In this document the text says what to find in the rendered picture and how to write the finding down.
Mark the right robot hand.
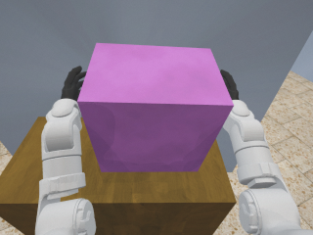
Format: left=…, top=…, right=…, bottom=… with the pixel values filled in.
left=220, top=70, right=240, bottom=100

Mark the carton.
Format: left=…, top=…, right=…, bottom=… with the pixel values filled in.
left=77, top=43, right=234, bottom=172

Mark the robot left forearm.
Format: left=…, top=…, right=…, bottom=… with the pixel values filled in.
left=34, top=98, right=86, bottom=235

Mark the robot right upper arm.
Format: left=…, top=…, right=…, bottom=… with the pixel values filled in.
left=239, top=188, right=313, bottom=235

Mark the robot left upper arm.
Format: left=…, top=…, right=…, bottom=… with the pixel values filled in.
left=36, top=198, right=97, bottom=235

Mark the pedestal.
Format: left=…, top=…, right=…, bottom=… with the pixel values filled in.
left=0, top=117, right=237, bottom=235

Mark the left robot hand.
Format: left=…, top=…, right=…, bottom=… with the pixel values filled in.
left=61, top=66, right=87, bottom=102

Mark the robot right forearm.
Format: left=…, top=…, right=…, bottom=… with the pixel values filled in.
left=223, top=100, right=301, bottom=226

